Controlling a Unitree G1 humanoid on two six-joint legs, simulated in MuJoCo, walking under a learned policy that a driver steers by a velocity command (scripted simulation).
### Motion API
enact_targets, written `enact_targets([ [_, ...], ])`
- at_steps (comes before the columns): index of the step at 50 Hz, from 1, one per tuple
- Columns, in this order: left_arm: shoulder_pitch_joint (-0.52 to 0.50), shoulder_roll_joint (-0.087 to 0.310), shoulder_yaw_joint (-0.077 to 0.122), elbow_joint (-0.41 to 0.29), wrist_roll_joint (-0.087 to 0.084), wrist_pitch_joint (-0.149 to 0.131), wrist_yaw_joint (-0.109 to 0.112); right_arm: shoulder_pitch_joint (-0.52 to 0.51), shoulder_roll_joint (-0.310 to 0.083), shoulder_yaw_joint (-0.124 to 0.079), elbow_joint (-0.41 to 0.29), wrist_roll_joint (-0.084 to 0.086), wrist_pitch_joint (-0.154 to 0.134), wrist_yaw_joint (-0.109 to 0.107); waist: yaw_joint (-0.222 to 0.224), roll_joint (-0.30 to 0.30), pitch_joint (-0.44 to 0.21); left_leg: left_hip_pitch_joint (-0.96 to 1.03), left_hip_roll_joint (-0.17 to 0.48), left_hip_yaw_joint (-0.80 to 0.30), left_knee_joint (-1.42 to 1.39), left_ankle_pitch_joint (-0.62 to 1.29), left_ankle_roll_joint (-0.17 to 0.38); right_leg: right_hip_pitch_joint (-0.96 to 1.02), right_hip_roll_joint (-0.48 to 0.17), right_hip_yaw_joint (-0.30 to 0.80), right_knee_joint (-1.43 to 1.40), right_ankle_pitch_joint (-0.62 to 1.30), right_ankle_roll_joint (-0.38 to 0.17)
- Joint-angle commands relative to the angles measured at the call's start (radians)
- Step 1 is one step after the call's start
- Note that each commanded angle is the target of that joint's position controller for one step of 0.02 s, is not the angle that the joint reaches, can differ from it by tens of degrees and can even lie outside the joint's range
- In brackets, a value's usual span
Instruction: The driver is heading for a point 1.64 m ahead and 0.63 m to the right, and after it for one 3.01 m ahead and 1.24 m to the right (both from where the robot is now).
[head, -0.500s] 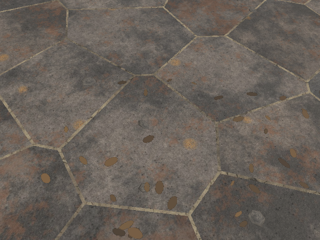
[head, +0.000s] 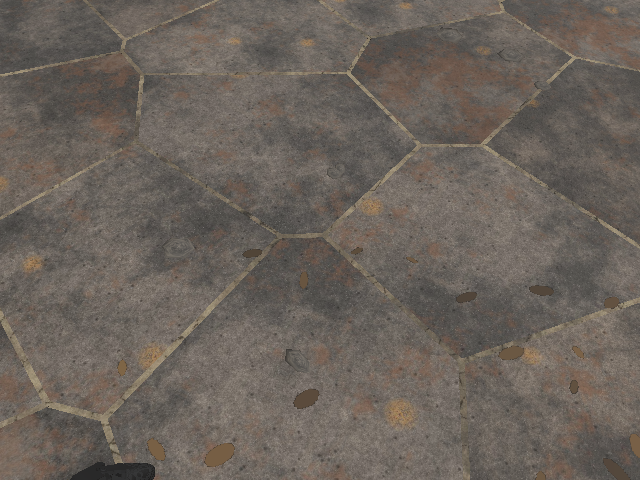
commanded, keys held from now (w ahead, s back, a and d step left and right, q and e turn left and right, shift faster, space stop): w+e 0.88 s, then w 0.06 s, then no key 0.06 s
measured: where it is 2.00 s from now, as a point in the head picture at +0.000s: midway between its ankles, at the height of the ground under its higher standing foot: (399, 372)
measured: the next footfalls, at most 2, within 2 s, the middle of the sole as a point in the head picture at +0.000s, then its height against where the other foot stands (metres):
right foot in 0.04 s outside the picture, level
left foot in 0.52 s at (281, 460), level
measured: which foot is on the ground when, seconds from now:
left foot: down 0.00-0.06, up 0.08-0.50, down 0.52-1.00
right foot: up 0.00-0.02, down 0.04-0.54, up 0.56-1.00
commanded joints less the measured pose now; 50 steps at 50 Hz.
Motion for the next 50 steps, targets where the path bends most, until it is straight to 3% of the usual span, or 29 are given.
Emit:
enact_targets([
  [1, 0.019, 0.145, 0.043, -0.06, -0.002, -0.015, -0.009, 0.008, -0.18, -0.041, -0.033, -0.007, 0.006, -0.012, 0.069, 0.146, -0.066, 0.062, 0.292, -0.02, 0.187, 1.081, 0.078, 0.116, 0.062, -0.043, 0.009, -0.112, -0.064],
  [2, 0.163, 0.179, 0.061, -0.024, 0.002, -0.01, -0.003, -0.022, -0.18, -0.036, -0.044, -0.007, 0.011, -0.014, 0.148, 0.123, -0.147, 0.0, 0.252, 0.024, 0.369, 1.134, 0.049, 0.317, 0.074, -0.037, -0.014, -0.056, -0.096],
  [3, 0.317, 0.236, 0.075, -0.002, 0.01, -0.002, 0.006, -0.016, -0.153, -0.022, -0.068, -0.024, 0.008, -0.019, 0.194, 0.014, -0.265, -0.211, 0.204, 0.058, 0.664, 0.84, 0.015, 0.604, -0.088, 0.198, 0.003, -0.012, -0.161],
  [4, 0.361, 0.287, 0.086, 0.01, 0.001, -0.001, -0.001, 0.124, -0.032, 0.012, -0.073, -0.026, -0.016, 0.003, 0.11, -0.244, -0.361, -0.646, -0.001, 0.039, 1.023, -0.042, -0.071, 0.956, -0.306, 0.712, -0.08, -0.172, -0.356],
  [5, 0.369, 0.196, 0.066, 0.017, -0.017, 0.006, 0.002, 0.044, -0.113, 0.005, -0.078, -0.003, -0.044, 0.014, 0.167, -0.137, -0.345, -0.789, 0.027, -0.079, 1.103, -0.146, -0.056, 0.987, -0.294, 0.809, -0.187, -0.371, -0.325],
  [6, 0.3, 0.169, 0.058, -0.006, -0.011, 0.01, 0.01, -0.071, -0.152, -0.005, -0.119, 0.028, -0.065, 0.023, 0.172, -0.081, -0.19, -0.858, 0.079, -0.079, 1.082, -0.063, -0.043, 0.862, -0.266, 0.678, -0.215, -0.371, -0.279],
  [7, 0.244, 0.16, 0.053, -0.025, 0.001, 0.012, 0.014, -0.132, -0.144, 0.0, -0.134, 0.022, -0.077, 0.02, 0.147, 0.029, -0.112, -0.826, 0.117, -0.062, 1.012, 0.002, -0.037, 0.712, -0.228, 0.582, -0.234, -0.285, -0.253],
  [8, 0.209, 0.144, 0.047, -0.037, 0.006, 0.012, 0.016, -0.153, -0.141, -0.006, -0.141, 0.0, -0.08, 0.016, 0.114, 0.067, -0.055, -0.789, 0.139, -0.051, 0.933, 0.034, -0.047, 0.592, -0.2, 0.52, -0.251, -0.17, -0.25],
  [9, 0.195, 0.135, 0.041, -0.046, 0.015, 0.011, 0.02, -0.139, -0.14, -0.011, -0.147, -0.013, -0.074, 0.013, 0.081, 0.046, -0.054, -0.724, 0.158, -0.053, 0.882, 0.054, -0.055, 0.521, -0.172, 0.475, -0.267, -0.08, -0.247],
  [12, 0.201, 0.151, 0.046, -0.056, 0.004, 0.015, 0.034, -0.12, -0.105, -0.007, -0.157, -0.019, -0.049, 0.005, 0.051, 0.0, -0.038, -0.686, 0.171, -0.021, 0.733, 0.065, -0.098, 0.41, -0.139, 0.389, -0.296, 0.036, -0.252],
  [14, 0.228, 0.184, 0.057, -0.056, -0.001, 0.019, 0.048, -0.189, -0.084, 0.002, -0.183, -0.021, -0.041, 0.0, 0.068, -0.004, -0.02, -0.681, 0.159, 0.0, 0.597, 0.176, -0.126, 0.354, -0.112, 0.339, -0.307, 0.054, -0.235],
  [18, 0.295, 0.188, 0.062, -0.048, -0.012, 0.041, 0.064, -0.331, -0.057, 0.013, -0.222, -0.011, -0.05, 0.011, 0.128, -0.029, -0.02, -0.557, 0.093, 0.015, 0.322, 0.456, -0.139, 0.293, -0.046, 0.285, -0.276, -0.006, -0.164],
  [22, 0.35, 0.175, 0.061, -0.042, -0.016, 0.06, 0.07, -0.392, -0.093, 0.002, -0.249, 0.005, -0.064, 0.026, 0.139, -0.047, -0.021, -0.53, 0.069, -0.021, 0.207, 0.418, -0.123, 0.399, -0.084, 0.395, -0.187, -0.095, -0.143],
  [24, 0.336, 0.18, 0.065, -0.051, -0.011, 0.065, 0.074, -0.357, -0.12, -0.009, -0.245, 0.009, -0.075, 0.03, 0.107, -0.075, -0.025, -0.481, 0.072, -0.027, 0.176, 0.339, -0.095, 0.441, -0.105, 0.451, -0.124, -0.084, -0.128],
  [25, 0.317, 0.168, 0.062, -0.06, -0.009, 0.067, 0.073, -0.288, -0.136, -0.019, -0.227, 0.008, -0.08, 0.027, 0.066, -0.08, -0.048, -0.385, 0.075, -0.014, 0.137, 0.34, -0.069, 0.431, -0.087, 0.449, -0.069, -0.056, -0.109],
  [26, 0.305, 0.132, 0.049, -0.074, -0.003, 0.064, 0.069, -0.181, -0.169, -0.034, -0.21, -0.006, -0.084, 0.02, 0.011, -0.065, -0.132, -0.198, 0.137, -0.05, 0.147, 0.334, -0.024, 0.38, -0.04, 0.408, 0.072, -0.036, -0.079],
  [27, 0.316, 0.073, 0.027, -0.098, 0.017, 0.059, 0.067, -0.02, -0.231, -0.049, -0.197, -0.016, -0.082, 0.01, -0.045, 0.062, -0.277, 0.063, 0.319, -0.229, 0.169, 0.289, 0.039, 0.243, 0.036, 0.303, 0.356, -0.234, -0.039],
  [28, 0.459, 0.039, 0.014, -0.128, -0.017, 0.05, 0.065, 0.034, -0.285, -0.063, -0.157, -0.019, -0.064, 0.019, 0.031, 0.417, -0.364, 0.304, 0.512, -0.684, 0.078, 0.066, 0.191, -0.093, 0.128, 0.199, 0.63, -0.653, 0.007],
  [29, 0.437, 0.149, 0.032, -0.097, -0.027, 0.052, 0.069, -0.002, -0.181, -0.041, -0.181, -0.001, -0.059, 0.023, 0.007, 0.272, -0.268, 0.238, 0.498, -0.695, 0.042, -0.119, 0.164, -0.199, 0.039, 0.221, 0.746, -0.608, 0.021],
  [30, 0.33, 0.191, 0.046, -0.11, -0.019, 0.058, 0.067, -0.039, -0.13, -0.027, -0.187, 0.0, -0.053, 0.019, -0.019, 0.171, -0.146, 0.12, 0.45, -0.528, 0.031, -0.08, 0.121, -0.222, 0.012, 0.196, 0.771, -0.512, 0.029],
  [31, 0.284, 0.177, 0.047, -0.12, -0.01, 0.062, 0.068, -0.084, -0.12, -0.019, -0.189, -0.008, -0.049, 0.02, 0.0, 0.101, -0.079, 0.002, 0.408, -0.41, 0.01, 0.053, 0.103, -0.19, -0.02, 0.169, 0.756, -0.44, 0.04],
  [32, 0.255, 0.165, 0.05, -0.134, -0.002, 0.063, 0.064, -0.112, -0.101, -0.013, -0.18, -0.011, -0.045, 0.02, 0.017, 0.103, -0.03, -0.078, 0.373, -0.327, -0.014, 0.149, 0.101, -0.177, -0.045, 0.165, 0.713, -0.395, 0.045],
  [33, 0.261, 0.147, 0.05, -0.14, -0.008, 0.067, 0.056, -0.125, -0.095, -0.01, -0.174, -0.018, -0.046, 0.018, 0.039, 0.137, -0.016, -0.137, 0.35, -0.257, -0.039, 0.203, 0.094, -0.137, -0.07, 0.159, 0.691, -0.368, 0.047],
  [35, 0.259, 0.109, 0.044, -0.153, -0.016, 0.077, 0.049, -0.127, -0.094, -0.013, -0.16, -0.01, -0.054, 0.02, 0.05, 0.156, -0.008, -0.179, 0.333, -0.167, -0.083, 0.264, 0.108, -0.124, -0.087, 0.133, 0.658, -0.345, 0.055],
  [38, 0.204, 0.09, 0.037, -0.185, -0.007, 0.082, 0.046, -0.118, -0.133, -0.027, -0.136, -0.008, -0.059, 0.018, 0.049, 0.119, 0.006, -0.174, 0.351, -0.075, -0.118, 0.374, 0.132, -0.172, -0.104, 0.13, 0.563, -0.26, 0.074],
  [43, 0.079, 0.068, 0.023, -0.214, -0.007, 0.067, 0.019, -0.098, -0.169, -0.034, -0.104, -0.004, -0.043, 0.011, 0.007, 0.098, 0.028, -0.141, 0.317, 0.108, -0.116, 0.472, 0.093, -0.121, -0.085, 0.066, 0.292, -0.019, 0.061],
  [47, -0.025, 0.058, 0.015, -0.262, -0.009, 0.062, 0.001, -0.022, -0.198, -0.04, -0.06, 0.018, -0.025, 0.016, -0.02, 0.094, 0.062, -0.064, 0.353, 0.143, -0.096, 0.519, 0.081, -0.084, -0.051, 0.021, 0.153, -0.07, 0.02],
  [48, -0.029, 0.067, 0.019, -0.271, -0.005, 0.06, -0.002, -0.026, -0.205, -0.041, -0.053, 0.022, -0.017, 0.016, -0.007, 0.098, 0.07, -0.042, 0.358, 0.155, -0.056, 0.638, 0.073, -0.064, -0.032, 0.008, 0.12, -0.113, 0.004],
  [50, 0.064, 0.113, 0.044, -0.257, 0.013, 0.055, -0.003, -0.04, -0.235, -0.046, -0.05, 0.031, -0.004, 0.007, 0.064, 0.138, -0.007, -0.012, 0.345, 0.185, 0.12, 1.013, 0.039, 0.106, 0.043, -0.041, 0.063, -0.16, -0.034],
])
